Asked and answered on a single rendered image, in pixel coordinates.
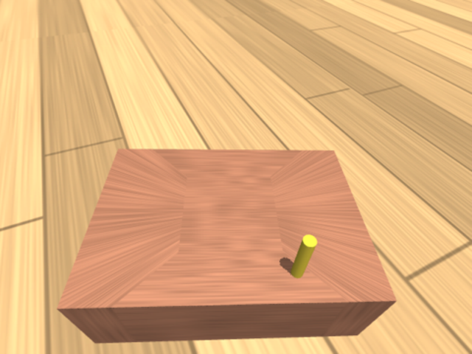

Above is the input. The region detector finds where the can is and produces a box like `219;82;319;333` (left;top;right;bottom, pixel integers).
291;235;317;278

